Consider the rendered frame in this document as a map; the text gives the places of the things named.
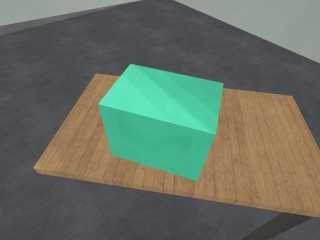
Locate carton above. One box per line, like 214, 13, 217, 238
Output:
98, 64, 224, 181

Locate table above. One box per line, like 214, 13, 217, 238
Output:
34, 73, 320, 240

